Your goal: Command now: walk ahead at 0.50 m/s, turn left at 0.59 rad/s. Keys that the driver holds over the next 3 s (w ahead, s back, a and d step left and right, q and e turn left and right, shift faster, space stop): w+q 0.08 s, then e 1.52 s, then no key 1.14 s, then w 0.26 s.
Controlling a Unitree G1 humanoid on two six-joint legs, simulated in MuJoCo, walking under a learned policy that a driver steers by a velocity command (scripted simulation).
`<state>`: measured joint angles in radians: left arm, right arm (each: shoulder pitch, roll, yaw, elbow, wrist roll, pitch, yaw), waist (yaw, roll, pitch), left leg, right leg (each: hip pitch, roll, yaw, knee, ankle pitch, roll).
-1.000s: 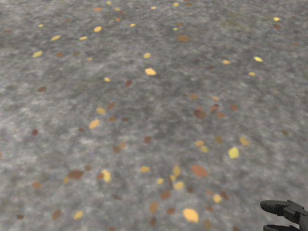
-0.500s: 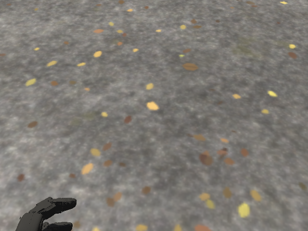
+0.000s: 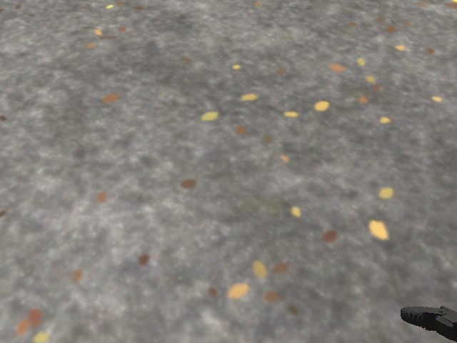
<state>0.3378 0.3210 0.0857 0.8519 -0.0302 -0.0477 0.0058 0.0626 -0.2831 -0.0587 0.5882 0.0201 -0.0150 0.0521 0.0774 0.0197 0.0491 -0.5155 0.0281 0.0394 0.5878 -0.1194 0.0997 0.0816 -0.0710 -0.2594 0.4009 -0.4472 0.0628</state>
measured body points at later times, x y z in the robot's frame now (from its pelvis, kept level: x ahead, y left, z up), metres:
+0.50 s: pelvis +0.23 +0.01 +0.01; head +0.26 +0.01 +0.46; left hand +0.38 +0.27 -0.10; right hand +0.35 -0.27 -0.11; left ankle +0.13 +0.09 -0.72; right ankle +0.33 -0.09 -0.72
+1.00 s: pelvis +0.30 +0.05 +0.02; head +0.34 +0.06 +0.47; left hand +0.55 +0.27 -0.08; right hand +0.33 -0.26 -0.08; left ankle +0.35 +0.16 -0.72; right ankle +0.29 -0.07 -0.67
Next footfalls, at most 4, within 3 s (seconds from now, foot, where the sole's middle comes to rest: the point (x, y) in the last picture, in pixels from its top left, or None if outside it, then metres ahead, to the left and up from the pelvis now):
0.50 right None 0.37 -0.09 -0.76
0.90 left None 0.39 0.15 -0.76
1.34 right None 0.22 -0.08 -0.76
1.78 left None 0.43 0.08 -0.76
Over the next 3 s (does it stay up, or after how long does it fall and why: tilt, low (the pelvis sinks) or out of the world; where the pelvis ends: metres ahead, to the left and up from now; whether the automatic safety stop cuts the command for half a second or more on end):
stays up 0.34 0.01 0.01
